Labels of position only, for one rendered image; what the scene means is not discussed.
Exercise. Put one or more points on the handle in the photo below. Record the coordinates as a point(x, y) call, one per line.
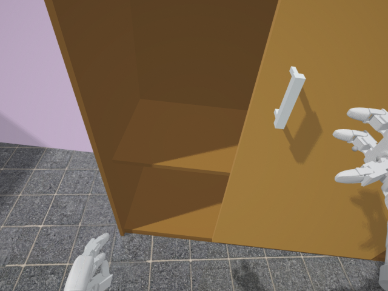
point(295, 85)

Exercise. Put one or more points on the robot left hand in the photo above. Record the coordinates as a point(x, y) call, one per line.
point(85, 265)

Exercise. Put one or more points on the robot right hand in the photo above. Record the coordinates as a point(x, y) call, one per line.
point(372, 170)

